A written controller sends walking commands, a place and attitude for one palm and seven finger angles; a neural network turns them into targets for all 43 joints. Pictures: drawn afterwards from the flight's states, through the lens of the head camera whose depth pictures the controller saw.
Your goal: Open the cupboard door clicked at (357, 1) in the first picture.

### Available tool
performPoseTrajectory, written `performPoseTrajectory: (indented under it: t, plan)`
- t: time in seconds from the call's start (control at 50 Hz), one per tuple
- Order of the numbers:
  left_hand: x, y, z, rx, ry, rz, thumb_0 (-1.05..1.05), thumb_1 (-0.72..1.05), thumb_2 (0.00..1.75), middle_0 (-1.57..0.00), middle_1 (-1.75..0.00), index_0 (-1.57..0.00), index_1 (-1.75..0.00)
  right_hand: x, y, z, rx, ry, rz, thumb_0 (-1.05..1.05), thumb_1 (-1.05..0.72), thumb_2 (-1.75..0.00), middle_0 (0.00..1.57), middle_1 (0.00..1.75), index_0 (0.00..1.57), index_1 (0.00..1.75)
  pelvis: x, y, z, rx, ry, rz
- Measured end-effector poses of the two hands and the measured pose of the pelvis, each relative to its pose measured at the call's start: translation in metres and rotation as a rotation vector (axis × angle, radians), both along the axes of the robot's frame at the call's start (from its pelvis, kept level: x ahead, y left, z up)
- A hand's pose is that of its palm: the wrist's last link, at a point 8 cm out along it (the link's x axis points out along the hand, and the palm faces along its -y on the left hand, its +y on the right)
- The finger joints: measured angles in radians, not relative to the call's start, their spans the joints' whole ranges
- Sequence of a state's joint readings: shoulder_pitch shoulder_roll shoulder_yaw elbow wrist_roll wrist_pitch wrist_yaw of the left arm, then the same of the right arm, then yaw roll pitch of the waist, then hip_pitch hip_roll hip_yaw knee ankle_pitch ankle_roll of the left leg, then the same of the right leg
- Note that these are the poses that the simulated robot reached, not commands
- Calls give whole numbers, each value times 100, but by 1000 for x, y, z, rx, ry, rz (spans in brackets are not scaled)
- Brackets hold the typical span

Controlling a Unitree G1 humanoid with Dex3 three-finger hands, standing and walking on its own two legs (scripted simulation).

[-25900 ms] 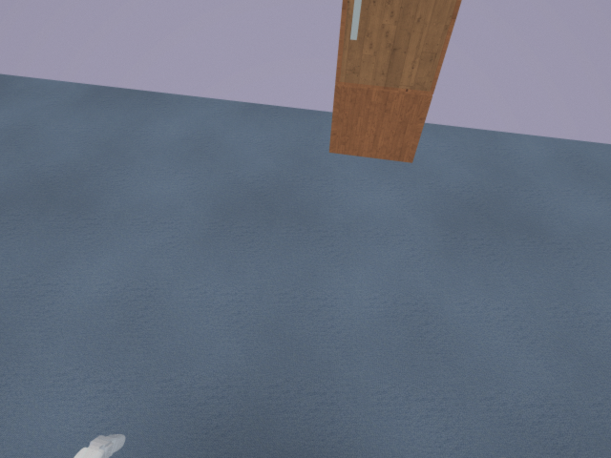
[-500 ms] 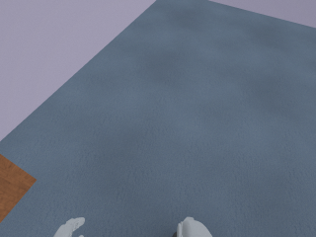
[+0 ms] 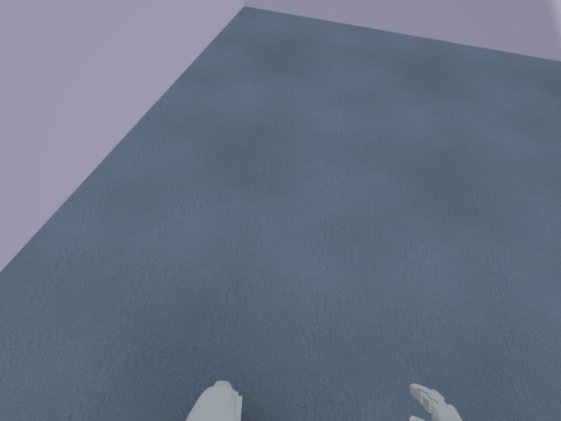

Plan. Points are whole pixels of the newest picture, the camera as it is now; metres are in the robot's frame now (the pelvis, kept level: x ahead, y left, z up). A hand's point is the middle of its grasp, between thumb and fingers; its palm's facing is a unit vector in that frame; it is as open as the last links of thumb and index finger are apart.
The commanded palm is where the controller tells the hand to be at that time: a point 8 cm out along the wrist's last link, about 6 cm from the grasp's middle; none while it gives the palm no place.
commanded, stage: walk to a spot facing it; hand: left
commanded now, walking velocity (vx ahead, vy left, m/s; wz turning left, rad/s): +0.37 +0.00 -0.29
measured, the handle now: out of the picture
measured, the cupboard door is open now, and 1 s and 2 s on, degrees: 40 40 40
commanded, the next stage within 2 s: turn to face it in 0.60 s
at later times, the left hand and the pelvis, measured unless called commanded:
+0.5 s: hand (223, 268) +0.40 +0.16 -0.16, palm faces -0.27 -0.93 -0.23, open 7.4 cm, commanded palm none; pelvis +0.23 -0.01 -0.01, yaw -14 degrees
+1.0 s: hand (257, 236) +0.52 +0.11 -0.20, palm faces -0.16 -0.97 -0.18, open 7.3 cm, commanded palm none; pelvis +0.43 -0.07 -0.02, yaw -12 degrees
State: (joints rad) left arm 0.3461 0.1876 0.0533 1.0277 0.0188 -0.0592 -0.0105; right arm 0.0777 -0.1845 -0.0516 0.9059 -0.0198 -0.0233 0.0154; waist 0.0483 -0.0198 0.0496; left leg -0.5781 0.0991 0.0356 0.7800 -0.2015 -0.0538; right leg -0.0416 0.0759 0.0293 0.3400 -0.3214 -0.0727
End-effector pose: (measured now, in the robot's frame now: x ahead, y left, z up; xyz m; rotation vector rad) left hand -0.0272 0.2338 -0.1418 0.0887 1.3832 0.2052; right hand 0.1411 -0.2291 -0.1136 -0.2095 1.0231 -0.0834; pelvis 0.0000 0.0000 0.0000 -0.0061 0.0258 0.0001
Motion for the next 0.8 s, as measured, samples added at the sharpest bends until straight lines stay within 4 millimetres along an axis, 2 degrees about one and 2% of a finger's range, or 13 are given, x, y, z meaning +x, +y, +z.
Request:
performPoseTrajectory:
  t: [0.08,0.1,0.14,0.18,0.24,0.34,0.44,0.5,0.54,0.58,0.62,0.72,0.8]
  plan:
    - [17,16,-15,-18,83,12,1,91,90,-20,-30,-20,-30,63,19,-1,-20,-72,16,0,-90,-90,20,30,20,30,48,20,-13,-6,-2,-37]
    - [25,21,-20,-23,103,6,1,90,90,-20,-30,-20,-30,74,21,-3,-30,-95,11,0,-90,-90,20,30,20,30,58,25,-18,-13,-3,-50]
    - [48,30,-23,-24,123,-29,1,91,90,-20,-30,-20,-30,80,25,-3,-39,-101,-15,0,-90,-90,21,30,20,30,75,30,-19,-2,-19,-75]
    - [83,38,-22,-17,102,-66,1,91,90,-20,-30,-20,-30,73,25,-3,-42,-63,-51,0,-90,-90,21,30,20,30,91,32,-15,4,-24,-90]
    - [149,45,-13,-9,21,-111,1,91,90,-20,-30,-19,-30,48,25,-6,-41,55,-113,0,-90,-90,21,30,20,30,114,33,-5,3,-23,-105]
    - [263,36,7,2,-123,-208,1,91,90,-20,-30,-19,-30,-2,21,-13,-13,272,-238,0,-91,-90,21,30,20,30,157,29,5,-1,-15,-150]
    - [372,4,17,19,-203,-347,1,91,90,-20,-30,-19,-30,-37,15,-20,29,426,-371,0,-91,-90,21,30,20,30,202,11,1,15,-7,-206]
    - [436,-26,16,30,-249,-427,1,91,90,-20,-30,-19,-30,-46,8,-28,56,502,-434,0,-91,-90,21,30,20,30,233,-9,-8,24,-3,-239]
    - [473,-47,11,38,-304,-464,1,91,90,-20,-30,-19,-30,-44,0,-37,76,548,-462,0,-91,-90,21,30,20,30,252,-26,-19,31,-6,-250]
    - [495,-64,10,37,-339,-471,1,91,90,-20,-30,-19,-30,-30,-10,-40,86,564,-484,1,-91,-90,20,30,20,30,267,-37,-21,24,-15,-264]
    - [504,-77,12,28,-331,-466,0,91,90,-20,-30,-19,-30,-1,-24,-38,79,527,-496,1,-91,-90,20,30,20,30,282,-45,-16,15,-23,-272]
    - [506,-98,11,-4,-224,-465,0,91,90,-20,-30,-19,-30,103,-61,-23,45,321,-489,1,-91,-90,20,30,20,30,321,-60,1,18,-13,-307]
    - [515,-93,7,2,-170,-429,0,94,90,-21,-30,-20,-30,183,-77,-14,33,187,-453,0,-91,-90,20,30,20,30,354,-67,4,7,-10,-310]
